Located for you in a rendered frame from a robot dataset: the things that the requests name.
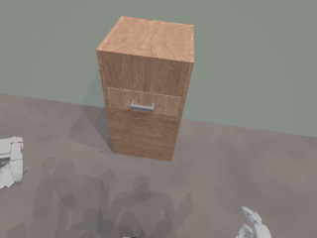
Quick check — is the drawer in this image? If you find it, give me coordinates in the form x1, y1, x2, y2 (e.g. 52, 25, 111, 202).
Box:
107, 86, 181, 116

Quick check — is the left robot hand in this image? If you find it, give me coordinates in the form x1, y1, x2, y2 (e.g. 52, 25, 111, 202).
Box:
0, 136, 29, 192

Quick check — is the handle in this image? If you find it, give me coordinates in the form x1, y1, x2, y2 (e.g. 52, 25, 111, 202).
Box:
130, 100, 155, 113

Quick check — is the right robot hand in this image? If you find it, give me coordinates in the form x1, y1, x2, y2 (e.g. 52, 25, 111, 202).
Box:
236, 206, 272, 238

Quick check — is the cabinet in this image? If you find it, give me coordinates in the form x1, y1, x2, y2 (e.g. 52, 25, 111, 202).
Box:
96, 16, 194, 162

